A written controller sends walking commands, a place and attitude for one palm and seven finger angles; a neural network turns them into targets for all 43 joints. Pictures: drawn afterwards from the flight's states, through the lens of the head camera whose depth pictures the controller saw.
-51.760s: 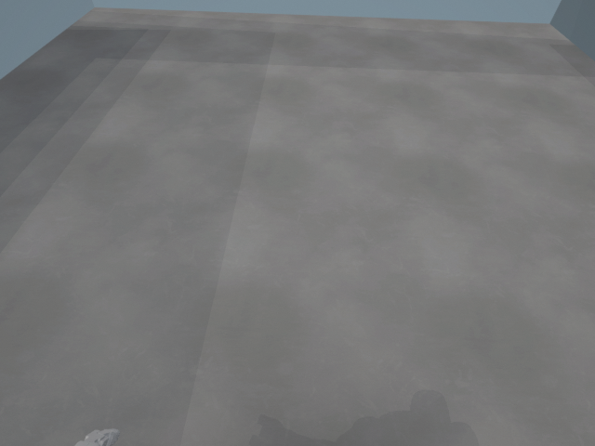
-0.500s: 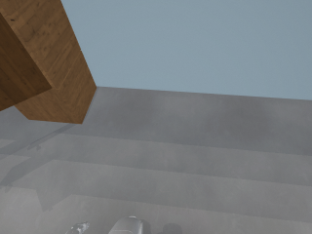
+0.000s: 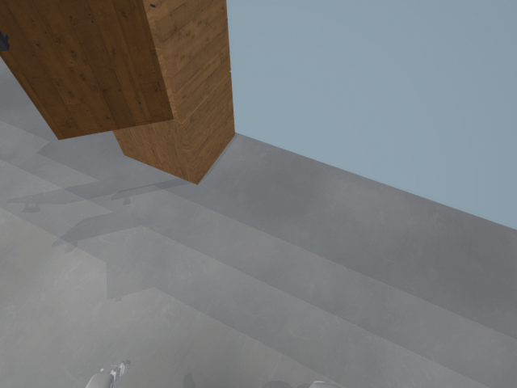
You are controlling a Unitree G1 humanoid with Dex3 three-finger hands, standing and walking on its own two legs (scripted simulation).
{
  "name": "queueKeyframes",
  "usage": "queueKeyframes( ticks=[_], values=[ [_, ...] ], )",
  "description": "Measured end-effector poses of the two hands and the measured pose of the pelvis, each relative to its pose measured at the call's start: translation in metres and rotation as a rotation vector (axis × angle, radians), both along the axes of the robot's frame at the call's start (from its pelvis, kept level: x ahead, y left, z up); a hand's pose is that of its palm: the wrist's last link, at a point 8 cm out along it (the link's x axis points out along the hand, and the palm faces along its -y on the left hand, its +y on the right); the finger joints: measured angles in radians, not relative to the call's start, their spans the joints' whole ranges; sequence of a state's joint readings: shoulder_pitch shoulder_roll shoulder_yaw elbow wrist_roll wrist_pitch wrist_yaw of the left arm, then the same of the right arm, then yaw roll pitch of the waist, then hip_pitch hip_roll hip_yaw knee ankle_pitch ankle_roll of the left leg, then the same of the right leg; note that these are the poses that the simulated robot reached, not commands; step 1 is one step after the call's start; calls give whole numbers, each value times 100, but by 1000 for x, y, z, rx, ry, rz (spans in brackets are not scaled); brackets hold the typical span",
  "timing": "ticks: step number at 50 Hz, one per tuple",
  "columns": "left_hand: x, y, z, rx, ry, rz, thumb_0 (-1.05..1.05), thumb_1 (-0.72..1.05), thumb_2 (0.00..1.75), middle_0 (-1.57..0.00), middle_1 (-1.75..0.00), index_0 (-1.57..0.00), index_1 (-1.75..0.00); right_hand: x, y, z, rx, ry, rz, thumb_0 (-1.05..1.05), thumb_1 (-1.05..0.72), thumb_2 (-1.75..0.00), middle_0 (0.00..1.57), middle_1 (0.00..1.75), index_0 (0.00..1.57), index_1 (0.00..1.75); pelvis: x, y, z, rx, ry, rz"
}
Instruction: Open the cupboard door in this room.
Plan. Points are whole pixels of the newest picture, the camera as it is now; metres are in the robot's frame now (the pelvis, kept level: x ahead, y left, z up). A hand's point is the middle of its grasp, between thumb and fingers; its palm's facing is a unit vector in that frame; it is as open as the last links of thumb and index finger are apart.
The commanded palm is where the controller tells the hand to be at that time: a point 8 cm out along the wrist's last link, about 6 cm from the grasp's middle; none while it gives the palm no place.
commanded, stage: turn to face it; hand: left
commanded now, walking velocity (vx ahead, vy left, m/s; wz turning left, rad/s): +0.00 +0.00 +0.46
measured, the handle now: out of the picture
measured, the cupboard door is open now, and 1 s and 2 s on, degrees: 42 42 42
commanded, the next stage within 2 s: take the last steps up to it in 0.32 s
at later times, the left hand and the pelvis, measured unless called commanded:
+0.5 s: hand out of the picture +0.00 +0.21 -0.18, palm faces +0.27 -0.94 -0.23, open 7.4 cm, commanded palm none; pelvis +0.02 +0.00 -0.01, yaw +13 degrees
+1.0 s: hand out of the picture +0.00 +0.18 -0.16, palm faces +0.45 -0.87 -0.18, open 7.4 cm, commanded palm none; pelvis +0.10 +0.05 +0.01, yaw +23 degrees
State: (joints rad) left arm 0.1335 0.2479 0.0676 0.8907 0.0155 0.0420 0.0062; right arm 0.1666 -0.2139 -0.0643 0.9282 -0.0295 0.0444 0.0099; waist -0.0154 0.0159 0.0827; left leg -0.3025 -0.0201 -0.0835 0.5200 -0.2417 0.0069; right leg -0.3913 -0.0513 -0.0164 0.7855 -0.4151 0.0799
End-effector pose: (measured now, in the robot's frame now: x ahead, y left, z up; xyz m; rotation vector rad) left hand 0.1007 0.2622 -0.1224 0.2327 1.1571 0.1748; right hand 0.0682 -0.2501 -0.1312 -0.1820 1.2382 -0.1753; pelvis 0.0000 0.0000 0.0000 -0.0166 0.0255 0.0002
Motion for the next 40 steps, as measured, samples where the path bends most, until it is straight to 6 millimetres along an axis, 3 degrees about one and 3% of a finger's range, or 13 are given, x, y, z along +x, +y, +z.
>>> queueKeyframes(
  ticks=[5, 9, 13, 20, 24, 30, 36, 40],
  values=[
    [-6, -21, 2, 27, -51, 33, 0, 91, 90, -20, -30, -19, -30, 9, -19, -20, 29, 26, 26, 1, -90, -90, 20, 30, 20, 30, 3, -19, -10, 19, -6, 63],
    [-28, -36, 3, 2, -10, 81, 0, 91, 90, -20, -30, -20, -30, 23, -25, -16, 28, 43, 60, 1, -91, -90, 20, 30, 20, 30, 6, -22, -4, 27, -16, 109],
    [-52, -46, -4, -43, 43, 133, 0, 91, 90, -20, -30, -20, -30, 41, -18, -7, 22, 41, 109, 1, -91, -90, 20, 30, 20, 30, 11, -22, 1, 44, -10, 150],
    [-101, -22, -32, -83, 130, 262, 0, 92, 90, -21, -30, -20, -30, 83, 19, -5, -13, -17, 238, 1, -91, -90, 20, 30, 20, 30, 16, -3, -12, 24, -3, 216],
    [-118, -10, -32, -75, 193, 308, 0, 92, 90, -21, -30, -20, -30, 93, 38, 2, -17, -45, 280, 1, -91, -90, 20, 30, 20, 30, 16, 1, -7, 21, -8, 228],
    [-108, -7, -14, -71, 145, 326, 1, 91, 90, -20, -30, -19, -30, 86, 47, 1, 20, -23, 305, 0, -90, -90, 20, 30, 20, 30, 23, 2, 2, 8, -12, 256],
    [-80, -15, -10, -36, 37, 330, 0, 91, 90, -20, -30, -19, -30, 77, 28, -24, 50, 64, 295, 0, -91, -90, 20, 30, 20, 30, 40, -8, -9, 41, -10, 297],
    [-90, -27, -5, -43, 50, 395, 0, 91, 90, -20, -30, -20, -30, 90, 24, -24, 39, 130, 329, 1, -91, -90, 20, 30, 20, 30, 54, -2, -5, 35, -26, 336]
  ],
)
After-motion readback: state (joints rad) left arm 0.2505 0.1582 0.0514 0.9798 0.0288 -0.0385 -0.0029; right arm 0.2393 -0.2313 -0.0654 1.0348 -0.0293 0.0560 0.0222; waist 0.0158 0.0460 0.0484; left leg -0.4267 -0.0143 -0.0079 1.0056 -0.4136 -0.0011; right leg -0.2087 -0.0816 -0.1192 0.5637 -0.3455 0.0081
